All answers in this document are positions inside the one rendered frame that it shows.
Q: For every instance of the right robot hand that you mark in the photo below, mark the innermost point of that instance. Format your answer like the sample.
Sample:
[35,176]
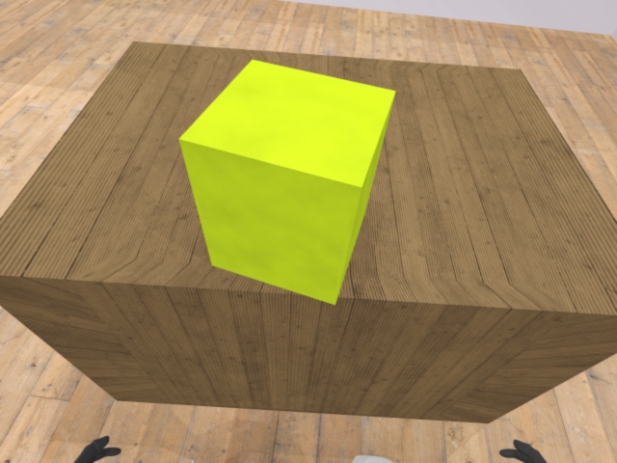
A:
[523,452]

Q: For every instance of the left robot hand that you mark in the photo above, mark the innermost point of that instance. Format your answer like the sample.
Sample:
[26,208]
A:
[95,451]

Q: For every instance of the pedestal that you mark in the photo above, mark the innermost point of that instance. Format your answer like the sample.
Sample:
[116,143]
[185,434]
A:
[484,273]

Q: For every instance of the carton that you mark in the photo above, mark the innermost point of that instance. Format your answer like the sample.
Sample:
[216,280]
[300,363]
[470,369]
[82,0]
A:
[281,165]

